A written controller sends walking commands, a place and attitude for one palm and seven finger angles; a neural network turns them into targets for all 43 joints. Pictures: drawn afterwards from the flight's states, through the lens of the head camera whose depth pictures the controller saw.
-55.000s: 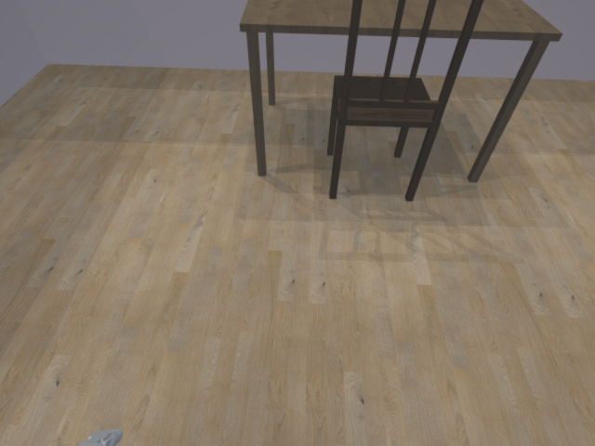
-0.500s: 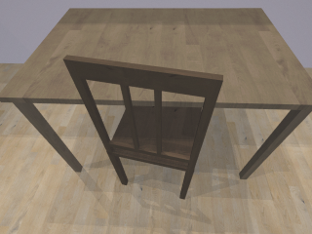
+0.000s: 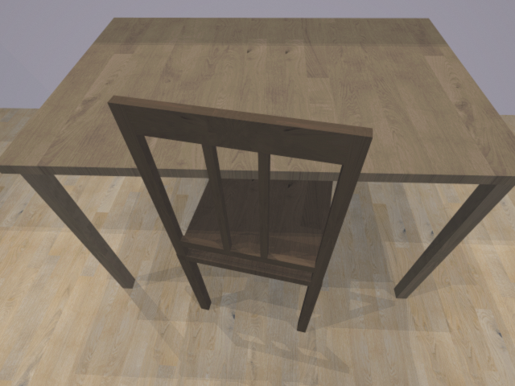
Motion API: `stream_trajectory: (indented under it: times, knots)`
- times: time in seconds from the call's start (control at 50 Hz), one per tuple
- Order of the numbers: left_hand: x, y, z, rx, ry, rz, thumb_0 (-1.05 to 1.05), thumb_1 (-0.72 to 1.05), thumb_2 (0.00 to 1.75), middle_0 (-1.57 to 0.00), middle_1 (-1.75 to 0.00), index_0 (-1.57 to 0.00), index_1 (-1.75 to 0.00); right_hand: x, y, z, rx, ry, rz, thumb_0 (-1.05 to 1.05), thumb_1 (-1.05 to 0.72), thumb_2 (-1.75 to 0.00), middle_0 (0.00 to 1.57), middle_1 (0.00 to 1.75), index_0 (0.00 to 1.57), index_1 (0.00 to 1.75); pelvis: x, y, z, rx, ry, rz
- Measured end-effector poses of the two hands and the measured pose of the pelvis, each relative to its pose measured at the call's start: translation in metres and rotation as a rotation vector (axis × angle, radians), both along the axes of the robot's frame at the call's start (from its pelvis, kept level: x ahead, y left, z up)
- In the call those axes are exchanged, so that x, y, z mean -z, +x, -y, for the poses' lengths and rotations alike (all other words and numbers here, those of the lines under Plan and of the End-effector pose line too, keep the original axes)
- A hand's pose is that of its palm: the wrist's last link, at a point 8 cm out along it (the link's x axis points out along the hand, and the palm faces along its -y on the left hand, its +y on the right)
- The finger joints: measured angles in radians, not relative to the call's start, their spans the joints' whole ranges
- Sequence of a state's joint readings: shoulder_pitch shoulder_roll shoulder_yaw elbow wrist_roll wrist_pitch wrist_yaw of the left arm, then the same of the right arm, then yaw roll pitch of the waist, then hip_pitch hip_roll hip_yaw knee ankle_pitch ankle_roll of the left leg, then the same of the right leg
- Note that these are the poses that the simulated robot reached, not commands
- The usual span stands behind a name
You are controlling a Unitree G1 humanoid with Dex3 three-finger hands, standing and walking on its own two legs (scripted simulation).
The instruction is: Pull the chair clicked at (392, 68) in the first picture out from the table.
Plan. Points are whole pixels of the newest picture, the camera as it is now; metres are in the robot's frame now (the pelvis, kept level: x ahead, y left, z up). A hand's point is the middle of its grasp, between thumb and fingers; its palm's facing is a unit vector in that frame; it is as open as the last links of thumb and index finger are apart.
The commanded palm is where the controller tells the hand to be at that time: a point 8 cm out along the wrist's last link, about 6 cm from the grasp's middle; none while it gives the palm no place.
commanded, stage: shuffle to correct the standing spot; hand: left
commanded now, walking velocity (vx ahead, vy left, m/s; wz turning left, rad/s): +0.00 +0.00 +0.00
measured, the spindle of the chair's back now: (220, 205) +0.47 +0.11 -0.06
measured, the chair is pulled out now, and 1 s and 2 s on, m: -0.05 -0.05 -0.05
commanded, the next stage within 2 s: come to a stop and stand still in 1.42 s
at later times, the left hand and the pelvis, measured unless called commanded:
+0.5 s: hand out of the picture +0.03 +0.22 -0.16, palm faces -0.06 -0.95 -0.30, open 7.4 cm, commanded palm none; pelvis +0.00 +0.01 +0.00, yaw -4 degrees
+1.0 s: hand out of the picture +0.07 +0.28 -0.17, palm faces -0.15 -0.92 -0.36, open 7.4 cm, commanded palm none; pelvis -0.01 +0.07 -0.01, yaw -9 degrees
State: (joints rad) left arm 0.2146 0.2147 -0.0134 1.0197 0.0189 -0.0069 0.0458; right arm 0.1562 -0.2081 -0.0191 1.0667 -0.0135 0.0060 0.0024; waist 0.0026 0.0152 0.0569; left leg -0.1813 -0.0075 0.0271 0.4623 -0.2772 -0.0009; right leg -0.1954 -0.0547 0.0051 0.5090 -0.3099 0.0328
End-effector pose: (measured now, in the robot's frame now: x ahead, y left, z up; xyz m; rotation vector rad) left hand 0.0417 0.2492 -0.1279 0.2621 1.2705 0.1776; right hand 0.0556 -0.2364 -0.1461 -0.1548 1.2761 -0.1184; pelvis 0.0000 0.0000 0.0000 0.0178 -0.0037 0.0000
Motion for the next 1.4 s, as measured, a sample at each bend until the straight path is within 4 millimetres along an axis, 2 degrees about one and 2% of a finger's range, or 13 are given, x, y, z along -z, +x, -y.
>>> stream_trajectory:
  times: [0.24, 0.4, 0.5, 0.64, 0.8, 1.04, 1.12, 1.26, 1.32, 1.4]
  knots:
    - [0.001, -0.019, 0.014, -0.003, -0.018, -0.052, 0.00, 0.90, 0.90, -0.20, -0.30, -0.20, -0.30, 0.003, -0.025, 0.008, 0.021, 0.002, -0.064, 0.00, -0.91, -0.90, 0.20, 0.30, 0.20, 0.30, -0.001, -0.001, 0.007, 0.015, 0.000, 0.002]
    - [0.001, -0.024, 0.003, 0.002, -0.009, -0.080, 0.00, 0.90, 0.90, -0.20, -0.30, -0.20, -0.30, 0.002, -0.031, 0.002, 0.047, -0.001, -0.063, 0.00, -0.91, -0.90, 0.20, 0.30, 0.20, 0.30, -0.001, -0.001, -0.002, 0.048, 0.000, -0.005]
    - [0.002, -0.017, -0.014, 0.020, 0.007, -0.078, 0.00, 0.90, 0.90, -0.20, -0.30, -0.20, -0.30, 0.001, -0.032, -0.006, 0.072, -0.009, -0.046, 0.00, -0.91, -0.90, 0.20, 0.30, 0.20, 0.30, 0.000, -0.001, -0.014, 0.074, 0.004, -0.006]
    - [0.002, 0.005, -0.039, 0.062, 0.035, -0.039, 0.00, 0.90, 0.90, -0.20, -0.30, -0.20, -0.30, 0.001, -0.038, -0.023, 0.105, -0.009, -0.026, 0.00, -0.91, -0.90, 0.20, 0.30, 0.20, 0.30, 0.004, -0.004, -0.031, 0.102, 0.009, -0.001]
    - [0.000, 0.027, -0.058, 0.114, 0.060, 0.008, 0.00, 0.90, 0.90, -0.20, -0.30, -0.20, -0.30, 0.006, -0.047, -0.039, 0.139, 0.001, -0.010, 0.00, -0.91, -0.90, 0.20, 0.30, 0.20, 0.30, 0.008, -0.009, -0.047, 0.134, 0.012, 0.003]
    - [0.005, 0.033, -0.080, 0.152, 0.070, 0.009, 0.00, 0.90, 0.90, -0.20, -0.30, -0.20, -0.30, 0.010, -0.058, -0.056, 0.165, -0.009, -0.002, 0.00, -0.91, -0.90, 0.20, 0.30, 0.20, 0.30, 0.016, -0.016, -0.072, 0.161, 0.015, 0.003]
    - [0.004, 0.034, -0.081, 0.162, 0.075, -0.017, 0.00, 0.90, 0.90, -0.20, -0.30, -0.20, -0.30, 0.011, -0.061, -0.062, 0.189, 0.002, 0.010, 0.00, -0.91, -0.90, 0.20, 0.30, 0.20, 0.30, 0.015, -0.015, -0.075, 0.195, 0.013, 0.005]
    - [0.003, 0.038, -0.067, 0.168, 0.056, 0.033, 0.00, 0.90, 0.90, -0.20, -0.30, -0.20, -0.30, 0.026, -0.058, -0.069, 0.195, 0.036, -0.008, 0.01, -0.91, -0.90, 0.20, 0.30, 0.20, 0.30, 0.019, -0.011, -0.076, 0.209, 0.014, -0.009]
    - [-0.002, 0.029, -0.067, 0.151, 0.038, 0.022, 0.00, 0.90, 0.90, -0.20, -0.30, -0.20, -0.30, 0.021, -0.051, -0.072, 0.179, 0.030, -0.024, 0.01, -0.91, -0.90, 0.20, 0.30, 0.20, 0.30, 0.013, -0.010, -0.083, 0.196, 0.000, -0.015]
    - [-0.005, 0.019, -0.078, 0.149, 0.024, -0.023, 0.00, 0.90, 0.90, -0.20, -0.30, -0.20, -0.30, 0.005, -0.036, -0.077, 0.179, 0.017, 0.004, 0.01, -0.91, -0.90, 0.20, 0.30, 0.20, 0.30, 0.003, -0.007, -0.095, 0.200, 0.025, -0.021]
